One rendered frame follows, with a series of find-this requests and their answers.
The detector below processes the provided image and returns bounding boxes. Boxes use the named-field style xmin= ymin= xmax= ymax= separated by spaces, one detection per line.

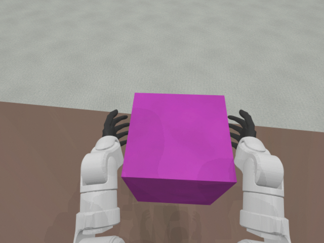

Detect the carton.
xmin=121 ymin=93 xmax=237 ymax=205

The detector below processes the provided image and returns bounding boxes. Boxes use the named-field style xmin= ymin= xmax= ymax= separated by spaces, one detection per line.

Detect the robot right hand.
xmin=228 ymin=110 xmax=256 ymax=149

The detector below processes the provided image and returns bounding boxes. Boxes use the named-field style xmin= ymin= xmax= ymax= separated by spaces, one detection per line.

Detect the robot left forearm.
xmin=73 ymin=136 xmax=124 ymax=243

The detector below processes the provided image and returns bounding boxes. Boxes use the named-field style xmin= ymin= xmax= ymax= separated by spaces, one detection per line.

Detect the robot left hand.
xmin=102 ymin=109 xmax=130 ymax=146

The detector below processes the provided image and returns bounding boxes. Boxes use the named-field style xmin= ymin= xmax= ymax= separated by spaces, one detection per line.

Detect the robot right forearm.
xmin=234 ymin=137 xmax=291 ymax=243

